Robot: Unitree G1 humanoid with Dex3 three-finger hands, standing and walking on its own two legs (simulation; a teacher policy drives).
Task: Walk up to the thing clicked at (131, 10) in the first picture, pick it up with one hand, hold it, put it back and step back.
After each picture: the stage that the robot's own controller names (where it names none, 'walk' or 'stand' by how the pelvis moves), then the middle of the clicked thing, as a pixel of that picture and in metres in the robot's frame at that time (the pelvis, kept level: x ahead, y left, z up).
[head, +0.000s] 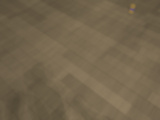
stand; (132, 8) +2.07 -0.66 -0.72
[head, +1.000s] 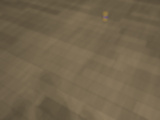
walk; (105, 16) +2.00 -0.15 -0.69
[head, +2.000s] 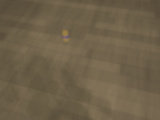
walk; (65, 35) +1.34 +0.29 -0.71
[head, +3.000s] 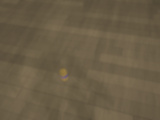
walk; (63, 74) +0.85 +0.27 -0.72
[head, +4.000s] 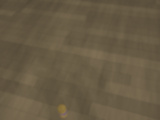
walk; (62, 111) +0.50 +0.23 -0.72
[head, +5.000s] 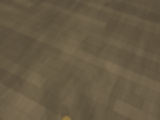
stand; out of the picture +0.40 +0.10 -0.70
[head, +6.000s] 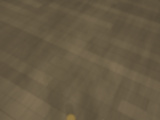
stand; out of the picture +0.43 +0.08 -0.72
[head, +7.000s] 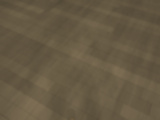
stand; out of the picture +0.41 +0.09 -0.72
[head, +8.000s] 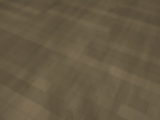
stand; out of the picture +0.41 +0.10 -0.72
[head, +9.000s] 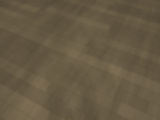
stand; out of the picture +0.40 +0.11 -0.72
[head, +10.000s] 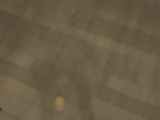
go down; (59, 103) +0.42 +0.13 -0.64
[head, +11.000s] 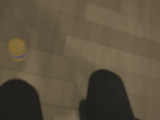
go down; (17, 50) +0.47 +0.18 -0.28
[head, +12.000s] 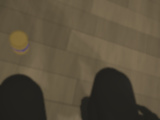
close in; (19, 43) +0.47 +0.18 -0.27
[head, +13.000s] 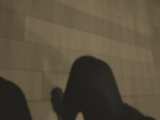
close in; out of the picture +0.46 +0.22 -0.23
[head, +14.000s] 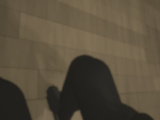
close; out of the picture +0.46 +0.23 -0.24
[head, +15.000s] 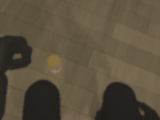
lift; (54, 63) +0.45 +0.13 -0.34
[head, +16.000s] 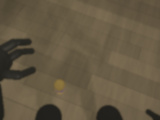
go down; (59, 86) +0.43 +0.10 -0.52
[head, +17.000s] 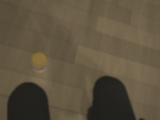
go down; (39, 62) +0.46 +0.14 -0.31
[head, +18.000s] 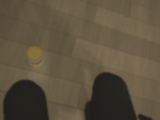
go down; (35, 57) +0.46 +0.14 -0.31
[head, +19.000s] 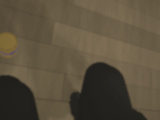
close in; (7, 45) +0.45 +0.17 -0.25
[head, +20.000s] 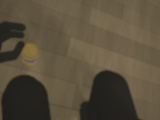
close in; (29, 54) +0.45 +0.16 -0.27
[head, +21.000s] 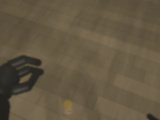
hold; (67, 106) +0.42 +0.09 -0.58
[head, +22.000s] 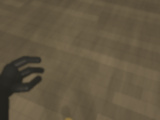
hold; out of the picture +0.38 +0.10 -0.68
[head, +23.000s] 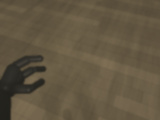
crouch; out of the picture +0.39 +0.10 -0.68
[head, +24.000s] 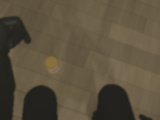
crouch; (52, 65) +0.46 +0.12 -0.38
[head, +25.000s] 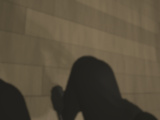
lower; out of the picture +0.45 +0.19 -0.24
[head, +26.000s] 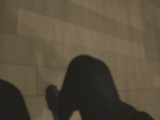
lower; out of the picture +0.45 +0.20 -0.24
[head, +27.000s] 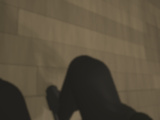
lower; out of the picture +0.45 +0.20 -0.24
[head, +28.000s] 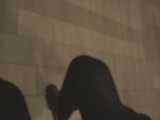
lower; out of the picture +0.45 +0.20 -0.24
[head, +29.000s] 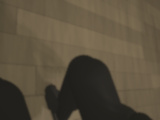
loosen; out of the picture +0.45 +0.20 -0.24
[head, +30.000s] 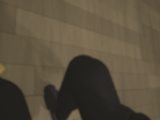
withdraw; out of the picture +0.38 +0.14 -0.27
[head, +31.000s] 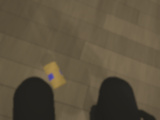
walk; (54, 75) +0.38 +0.09 -0.33
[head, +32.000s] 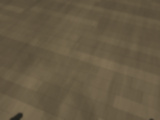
stand; out of the picture +0.31 +0.04 -0.68
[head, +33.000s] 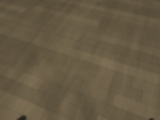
stand; out of the picture +0.33 +0.04 -0.69
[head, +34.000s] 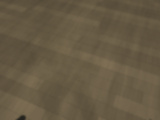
stand; out of the picture +0.33 +0.01 -0.69
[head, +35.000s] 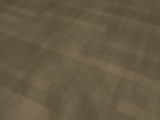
stand; out of the picture +0.35 -0.03 -0.74
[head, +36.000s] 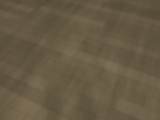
stand; out of the picture +0.33 -0.04 -0.75
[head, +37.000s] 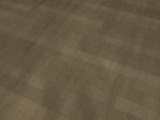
walk; out of the picture +0.35 -0.07 -0.75
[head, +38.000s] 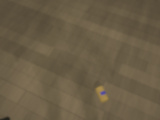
walk; (101, 94) +0.52 -0.16 -0.72
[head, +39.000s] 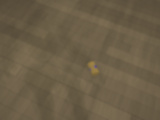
walk; (93, 68) +0.81 -0.14 -0.73
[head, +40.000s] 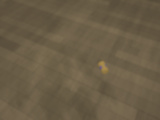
stand; (103, 67) +1.00 -0.16 -0.73
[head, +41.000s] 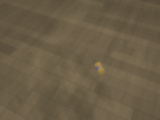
stand; (99, 68) +1.01 -0.15 -0.75
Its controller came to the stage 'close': yes
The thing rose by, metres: 0.01
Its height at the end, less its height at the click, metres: -0.02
